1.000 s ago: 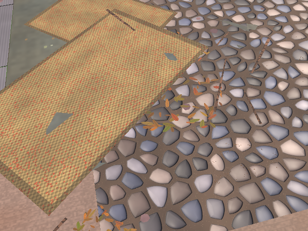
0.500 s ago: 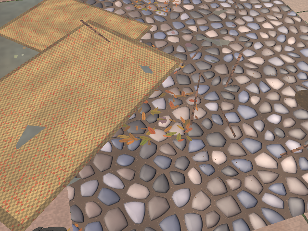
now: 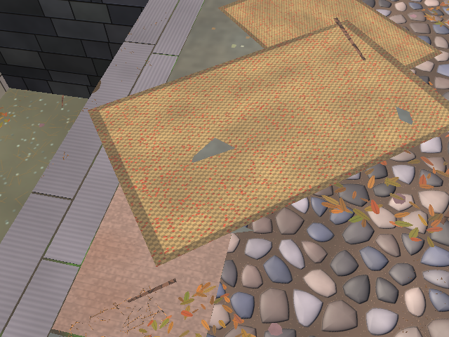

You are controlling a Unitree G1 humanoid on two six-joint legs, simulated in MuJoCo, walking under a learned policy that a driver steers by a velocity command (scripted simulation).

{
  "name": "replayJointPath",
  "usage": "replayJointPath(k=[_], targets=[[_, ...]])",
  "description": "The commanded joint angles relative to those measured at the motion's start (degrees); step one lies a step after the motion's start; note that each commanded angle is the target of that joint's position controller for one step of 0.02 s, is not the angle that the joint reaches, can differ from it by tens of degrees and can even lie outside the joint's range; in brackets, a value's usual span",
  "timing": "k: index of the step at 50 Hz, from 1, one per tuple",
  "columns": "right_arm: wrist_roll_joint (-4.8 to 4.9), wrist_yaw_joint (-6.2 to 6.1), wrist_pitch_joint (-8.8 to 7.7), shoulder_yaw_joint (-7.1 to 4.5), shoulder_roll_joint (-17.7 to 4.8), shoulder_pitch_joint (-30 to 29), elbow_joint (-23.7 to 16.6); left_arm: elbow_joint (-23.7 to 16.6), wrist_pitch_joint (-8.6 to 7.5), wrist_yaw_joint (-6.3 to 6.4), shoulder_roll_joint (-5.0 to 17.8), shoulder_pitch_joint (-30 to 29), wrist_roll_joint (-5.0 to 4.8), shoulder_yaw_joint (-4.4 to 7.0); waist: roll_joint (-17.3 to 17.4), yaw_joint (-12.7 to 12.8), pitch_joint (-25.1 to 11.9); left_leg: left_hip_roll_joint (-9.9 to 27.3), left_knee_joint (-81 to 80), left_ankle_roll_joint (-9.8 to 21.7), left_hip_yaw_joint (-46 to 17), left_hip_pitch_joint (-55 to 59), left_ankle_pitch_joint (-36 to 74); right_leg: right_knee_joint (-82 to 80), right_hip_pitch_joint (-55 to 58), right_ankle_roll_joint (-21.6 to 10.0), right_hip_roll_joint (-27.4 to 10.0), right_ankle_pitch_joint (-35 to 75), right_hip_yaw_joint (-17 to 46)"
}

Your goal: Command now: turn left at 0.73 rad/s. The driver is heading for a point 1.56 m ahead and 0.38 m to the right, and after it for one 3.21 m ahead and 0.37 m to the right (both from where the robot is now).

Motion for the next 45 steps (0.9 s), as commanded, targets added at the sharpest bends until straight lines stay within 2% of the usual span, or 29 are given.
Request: replayJointPath(k=[1, 4, 8, 9, 10, 11, 12, 13, 14, 15, 16, 17, 19, 21, 23, 25, 29, 32, 33, 34, 36, 37, 39, 40, 41, 42, 43, 44, 45], targets=[[-0.44, 0.46, -1.14, 0.5, -1.45, -5.4, -6.8, -2.61, -0.15, 0.15, 9.6, 1.96, 0.0, 2.35, -9.09, 2.58, -4.62, 2.22, -4.63, -1.27, 0.83, -5.75, -1.31, -7.17, 11.19, -12.12, -15.8, 14.29, 11.39], [-1.0, 0.86, -1.35, 1.36, -0.36, -4.84, -6.76, -2.46, 0.14, -1.19, 11.83, 0.36, -0.86, 3.06, -10.29, 1.81, -6.5, 1.69, -13.79, -0.17, 2.77, 1.85, -4.36, -5.44, 10.16, -12.42, -16.62, 20.08, 8.27], [-0.74, 1.12, -0.96, 1.28, -0.99, -3.43, -5.96, -1.04, 0.08, -2.25, 12.61, 0.51, -2.57, 3.15, -12.91, 0.92, -7.26, -0.89, -27.87, 2.26, 5.49, 11.16, -1.88, -1.89, 9.33, -11.1, -17.19, 23.37, 7.05], [-0.9, 1.2, -1.0, 1.51, -0.02, -1.64, -5.0, -0.45, 0.09, -2.28, 11.75, 0.2, -3.13, 2.61, -12.57, -0.38, -7.54, -1.53, -36.42, 3.89, 5.4, 16.53, 2.85, 0.39, 7.7, -9.85, -16.22, 23.44, 6.85], [-1.15, 1.17, -1.15, 1.69, 0.63, 0.93, -3.57, 0.68, -0.08, -2.46, 9.02, 0.94, -3.53, 1.4, -10.9, -1.89, -7.97, -2.01, -47.41, 5.8, 5.25, 25.15, 10.97, 2.64, 3.86, -7.11, -14.43, 20.83, 5.84], [-1.78, 0.67, -1.32, 1.89, -0.37, 2.93, -2.94, 1.91, -0.84, -3.22, 4.68, 4.05, -2.25, -0.43, -5.94, -1.28, -10.99, 3.21, -48.99, 6.96, -0.94, 37.53, 22.0, 5.21, -3.01, -1.88, -11.32, 11.35, 3.95], [-2.89, -0.26, -1.3, 1.6, -4.6, 3.99, -3.73, 0.94, -1.52, -4.37, 0.94, 5.5, 1.09, -2.16, 9.39, 0.7, -13.37, 17.45, -42.73, 11.71, -13.61, 46.21, 49.83, 15.27, -13.9, 3.62, -6.43, -18.1, 0.33], [-4.37, -0.06, -2.08, 2.04, -2.55, 1.11, -3.24, 1.04, -1.01, -3.8, 4.45, 4.06, -0.76, -0.93, 10.06, -1.1, -13.09, 21.06, -43.84, 20.4, -12.62, 34.36, 41.79, 20.39, -12.79, 5.75, -5.91, -25.62, 4.6], [-4.43, 0.32, -2.95, 1.74, -2.69, -1.66, -3.88, 0.9, -0.32, -3.21, 9.65, 1.9, -2.49, 0.47, 7.47, -1.85, -8.95, 17.95, -45.5, 21.08, -9.72, 31.0, 35.9, 26.75, -13.35, 6.55, -5.26, -24.32, 5.21], [-3.78, 0.1, -3.38, 0.89, -4.5, -2.68, -3.0, 1.04, 0.36, -2.68, 11.7, 1.85, -3.3, 1.7, 8.6, -1.84, -6.31, 16.38, -46.13, 20.14, -7.39, 30.36, 33.49, 33.43, -17.57, 6.84, -3.99, -22.53, 4.76], [-3.19, -0.24, -3.6, 0.62, -5.16, -3.13, -2.93, 2.41, 1.3, -1.91, 12.43, 3.61, -3.34, 2.47, 7.89, -1.75, -5.4, 15.94, -46.71, 19.2, -5.47, 29.4, 31.84, 38.78, -19.29, 7.09, -3.75, -21.02, 6.11], [-2.68, -0.56, -3.79, 0.9, -4.02, -4.79, -2.73, 2.77, 2.21, -1.38, 12.03, 5.33, -3.12, 2.79, 7.41, -0.65, -4.09, 15.9, -47.23, 18.82, -3.33, 26.92, 33.35, 42.67, -19.3, 7.61, -3.38, -18.62, 7.03], [-3.04, -1.33, -3.82, 1.84, -0.69, -6.5, -2.88, 2.86, 3.24, -0.79, 10.15, 7.03, -3.45, 2.87, 6.56, 0.49, -3.64, 15.52, -48.4, 18.37, 0.87, 25.98, 31.63, 47.68, -20.44, 8.66, -3.06, -14.24, 6.22], [-3.16, -2.0, -3.64, 2.11, 0.88, -6.74, -2.5, 1.16, 3.76, -0.61, 8.37, 5.12, -3.29, 2.58, 5.85, -0.14, -3.05, 15.58, -49.28, 17.99, 3.43, 27.42, 26.98, 45.1, -22.72, 9.45, -4.42, -10.38, 5.26], [-2.28, -2.24, -4.09, 1.25, -0.66, -1.43, -1.0, -1.45, 3.37, -1.76, 7.58, 2.1, -3.18, 2.09, 5.6, -3.23, -4.88, 18.09, -54.59, 17.8, 0.0, 32.96, 1.17, 40.72, -26.58, 8.78, -6.82, -7.03, 4.49], [-1.77, -2.11, -5.18, 0.53, -2.5, 0.39, 0.15, -3.48, 2.59, -2.99, 7.52, 0.01, -3.18, 2.01, 5.48, -4.05, -3.78, 20.45, -58.32, 17.16, -3.06, 36.05, -11.14, 38.12, -30.19, 7.22, -7.85, -6.51, 4.53], [-1.72, -1.23, -7.4, -0.64, -3.96, 2.36, 2.11, -5.02, 1.25, -4.3, 6.25, -1.16, -3.5, 1.77, 2.73, -3.59, 0.08, 21.97, -61.4, 15.96, 0.47, 39.18, -12.23, 34.26, -34.41, 4.12, -9.47, -4.92, 4.88], [-1.68, -0.44, -8.12, -1.26, -4.78, 3.17, 3.36, -5.81, 0.85, -4.82, 5.12, -2.19, -4.07, 1.22, 1.81, -3.17, 2.34, 21.81, -62.19, 15.27, 5.2, 39.5, -9.8, 32.9, -35.3, 2.8, -10.63, -3.51, 4.59], [-5.06, 0.78, -7.96, -0.26, -3.54, 5.78, 4.26, -5.68, 2.84, -7.28, 5.98, -4.09, 2.13, 1.25, 0.78, -3.69, 1.91, 20.52, -61.15, 13.21, 9.92, 37.66, -11.05, 30.07, -31.86, 1.75, -8.31, -2.69, 0.85], [-4.98, 1.22, -8.0, -0.37, -3.78, 6.0, 4.5, -6.59, 3.38, -8.54, 5.68, -6.23, 1.76, 1.23, 3.07, -4.24, 2.65, 19.67, -60.96, 12.11, 12.11, 35.5, -11.33, 28.41, -29.67, 0.79, -8.31, -2.18, -0.51], [-4.57, 1.22, -7.83, -0.49, -5.18, 6.34, 4.87, -7.4, 3.48, -9.74, 5.83, -8.5, 0.33, 0.92, 4.58, -4.01, 4.03, 19.94, -61.0, 11.01, 14.45, 33.92, -12.42, 26.34, -27.33, -1.05, -8.27, -3.1, -1.68], [-4.5, 1.24, -7.58, -0.6, -5.86, 6.45, 5.07, -7.56, 3.45, -9.9, 6.08, -9.2, 0.09, 0.79, 4.52, -3.71, 4.71, 20.32, -60.73, 10.76, 15.55, 34.12, -12.11, 25.16, -26.56, -2.02, -8.13, -4.33, -2.26], [-4.45, 1.48, -6.78, -0.78, -7.13, 6.94, 5.43, -7.31, 3.41, -9.43, 7.15, -9.42, 0.11, 0.63, 3.97, -2.96, 4.85, 20.5, -58.32, 10.38, 18.29, 35.25, -7.85, 22.78, -22.95, -4.29, -6.57, -8.56, -4.74], [-4.22, 1.64, -6.44, -0.84, -7.92, 6.46, 5.51, -6.42, 3.33, -8.81, 7.74, -6.77, 0.0, 0.75, 4.06, -1.05, 3.81, 20.2, -53.88, 10.0, 20.35, 34.44, 3.57, 21.55, -17.56, -5.6, -4.22, -10.92, -6.79], [-3.56, 1.86, -6.05, -1.02, -8.94, 5.59, 5.57, -3.9, 2.95, -7.69, 8.62, 0.61, -0.45, 1.32, 2.66, 3.17, 0.37, 19.04, -42.91, 9.7, 23.16, 32.2, 21.75, 20.19, -7.5, -6.86, -0.24, -12.13, -9.11], [-2.7, 2.19, -5.59, -0.8, -9.06, 4.39, 5.31, 0.78, 2.14, -6.21, 10.09, 13.93, -0.83, 2.61, -2.24, 10.51, -6.74, 16.36, -23.19, 8.88, 25.92, 25.89, 38.3, 17.39, 9.63, -8.54, 4.42, -9.93, -9.01], [-3.69, 2.63, -5.65, 0.95, -4.23, 2.38, 3.3, 4.92, 1.64, -4.86, 15.64, 25.11, -0.62, 4.28, -13.86, 14.4, -8.36, 11.91, -0.23, 6.71, 23.94, 8.58, 16.04, 9.8, 22.9, -9.54, -0.32, -19.9, 3.54], [-4.04, 3.2, -7.07, 2.34, 1.06, -2.23, -3.76, 2.46, 2.04, -4.19, 23.17, 18.84, -1.4, 5.1, -27.7, 9.18, -8.61, 0.55, 15.08, 2.84, 13.2, -15.13, -13.63, -7.55, 27.34, -14.53, -10.84, -40.0, 39.49], [-5.49, 2.97, -7.7, 2.15, -2.99, -8.18, -6.19, -0.25, 1.75, -4.48, 21.68, 15.58, -1.09, 4.68, -14.36, 9.76, -7.3, 1.63, 18.44, 2.74, 2.68, -21.58, -9.16, -13.13, 26.3, -14.94, -15.26, -35.53, 46.93]])
Velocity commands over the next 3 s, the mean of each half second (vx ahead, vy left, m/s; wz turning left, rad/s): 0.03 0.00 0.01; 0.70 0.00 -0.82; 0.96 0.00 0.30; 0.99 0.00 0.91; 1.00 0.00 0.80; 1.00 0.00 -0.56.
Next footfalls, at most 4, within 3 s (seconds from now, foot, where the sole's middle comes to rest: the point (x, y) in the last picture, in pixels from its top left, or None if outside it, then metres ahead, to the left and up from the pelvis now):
0.22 left None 0.03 0.16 -0.78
0.84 right None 0.20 -0.18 -0.78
1.34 left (361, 278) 0.63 -0.35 -0.78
1.76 right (427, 182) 0.99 -0.66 -0.78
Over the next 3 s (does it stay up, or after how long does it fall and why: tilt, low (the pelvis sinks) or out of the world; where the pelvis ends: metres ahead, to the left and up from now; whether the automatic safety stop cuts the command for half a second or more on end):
stays up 1.93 -0.23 -0.01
